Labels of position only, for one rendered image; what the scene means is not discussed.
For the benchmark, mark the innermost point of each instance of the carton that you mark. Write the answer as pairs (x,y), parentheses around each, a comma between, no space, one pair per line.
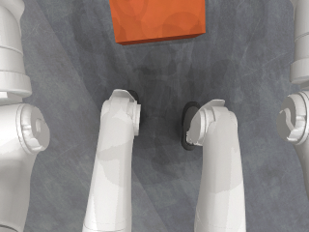
(150,21)

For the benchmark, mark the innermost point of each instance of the right robot shin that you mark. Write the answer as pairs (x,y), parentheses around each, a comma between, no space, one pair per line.
(190,138)

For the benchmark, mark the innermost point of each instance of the robot right upper arm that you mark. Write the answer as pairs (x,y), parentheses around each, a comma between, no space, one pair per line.
(292,125)

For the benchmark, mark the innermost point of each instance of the left robot shin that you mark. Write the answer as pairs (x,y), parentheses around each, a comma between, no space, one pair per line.
(116,93)

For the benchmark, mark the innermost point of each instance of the left robot forearm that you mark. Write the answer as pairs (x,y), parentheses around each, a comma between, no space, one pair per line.
(15,85)

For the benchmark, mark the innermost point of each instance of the robot left upper arm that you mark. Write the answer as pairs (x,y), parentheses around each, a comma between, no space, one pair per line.
(23,134)

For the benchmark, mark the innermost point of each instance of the right robot forearm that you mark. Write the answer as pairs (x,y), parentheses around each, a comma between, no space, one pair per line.
(299,69)

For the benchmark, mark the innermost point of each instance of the robot shin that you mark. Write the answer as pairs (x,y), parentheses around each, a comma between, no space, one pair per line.
(116,93)
(190,138)

